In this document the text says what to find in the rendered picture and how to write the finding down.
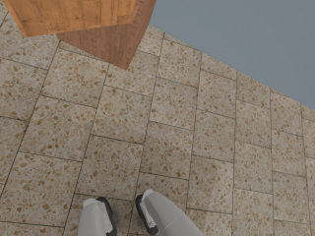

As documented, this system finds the cupboard door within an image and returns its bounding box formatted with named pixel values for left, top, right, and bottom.
left=2, top=0, right=137, bottom=37

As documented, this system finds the left robot shin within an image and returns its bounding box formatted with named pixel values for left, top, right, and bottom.
left=79, top=198, right=113, bottom=233

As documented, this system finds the robot right foot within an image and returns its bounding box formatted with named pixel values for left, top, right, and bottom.
left=135, top=194, right=158, bottom=235

